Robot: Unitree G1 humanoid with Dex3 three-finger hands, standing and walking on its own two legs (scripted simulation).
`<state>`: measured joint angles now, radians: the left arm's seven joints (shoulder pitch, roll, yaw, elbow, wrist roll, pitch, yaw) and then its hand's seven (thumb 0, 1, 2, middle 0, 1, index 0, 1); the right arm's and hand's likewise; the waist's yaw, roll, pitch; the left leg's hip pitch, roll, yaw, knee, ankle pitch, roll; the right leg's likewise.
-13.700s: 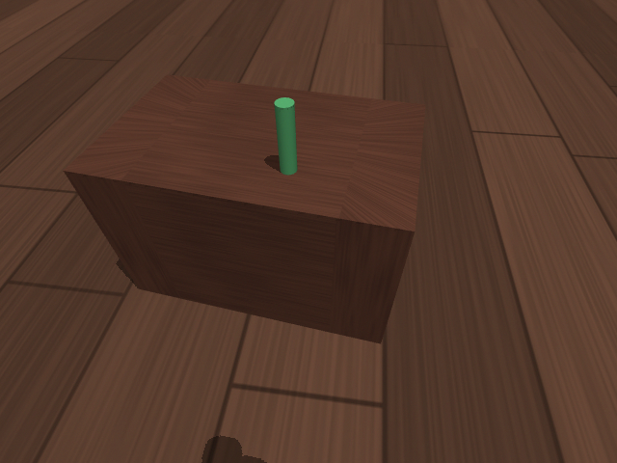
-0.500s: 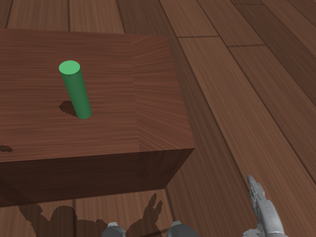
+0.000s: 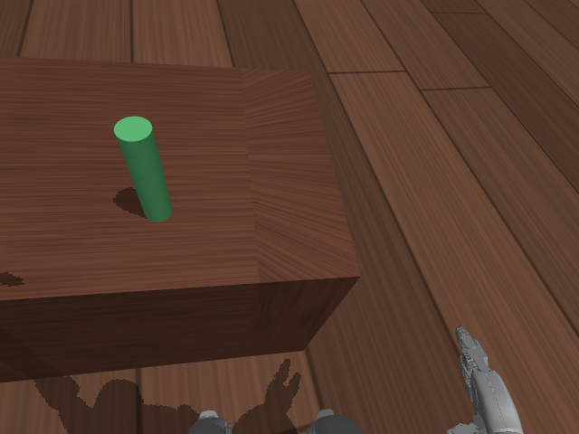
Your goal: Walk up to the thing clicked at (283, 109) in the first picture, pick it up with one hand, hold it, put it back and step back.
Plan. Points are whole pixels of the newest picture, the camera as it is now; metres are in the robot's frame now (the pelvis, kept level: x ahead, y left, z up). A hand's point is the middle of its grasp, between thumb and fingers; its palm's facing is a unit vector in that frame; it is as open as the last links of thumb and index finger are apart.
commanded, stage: go down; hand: left
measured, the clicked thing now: (147, 176) +0.52 +0.19 +0.00
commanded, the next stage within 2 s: approach in 1.86 s
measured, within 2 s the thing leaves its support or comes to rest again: neither
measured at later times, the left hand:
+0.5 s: hand out of the picture +0.43 +0.38 +0.12, palm faces +0.24 -0.97 -0.04, open 17.6 cm
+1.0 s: hand out of the picture +0.43 +0.38 +0.12, palm faces +0.24 -0.97 -0.04, open 17.6 cm
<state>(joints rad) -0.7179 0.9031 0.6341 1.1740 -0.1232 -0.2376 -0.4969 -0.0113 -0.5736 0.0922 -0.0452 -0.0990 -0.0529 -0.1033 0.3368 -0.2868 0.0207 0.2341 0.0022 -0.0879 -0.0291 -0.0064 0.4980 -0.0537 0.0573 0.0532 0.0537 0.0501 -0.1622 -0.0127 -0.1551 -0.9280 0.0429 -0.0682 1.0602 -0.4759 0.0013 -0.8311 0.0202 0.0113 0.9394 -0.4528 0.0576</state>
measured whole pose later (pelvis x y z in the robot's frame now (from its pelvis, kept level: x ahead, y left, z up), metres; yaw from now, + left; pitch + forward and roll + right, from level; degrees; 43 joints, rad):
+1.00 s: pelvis +0.00 +0.00 +0.00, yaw +0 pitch +19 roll -5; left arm -0.73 0.93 0.64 1.20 -0.12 -0.23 -0.51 -0.01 -0.61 0.09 -0.05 -0.11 -0.06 -0.11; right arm 0.33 -0.29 0.03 0.24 0.01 -0.09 -0.03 -0.01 0.50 -0.05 0.06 0.05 0.05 0.05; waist -0.16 -0.01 -0.14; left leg -0.92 0.04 -0.07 1.05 -0.47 0.00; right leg -0.82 0.02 0.01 0.93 -0.45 0.06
